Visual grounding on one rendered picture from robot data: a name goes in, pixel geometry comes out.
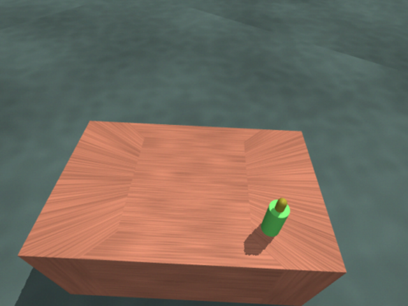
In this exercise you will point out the bottle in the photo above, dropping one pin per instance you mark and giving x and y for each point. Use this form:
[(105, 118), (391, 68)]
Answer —
[(275, 217)]

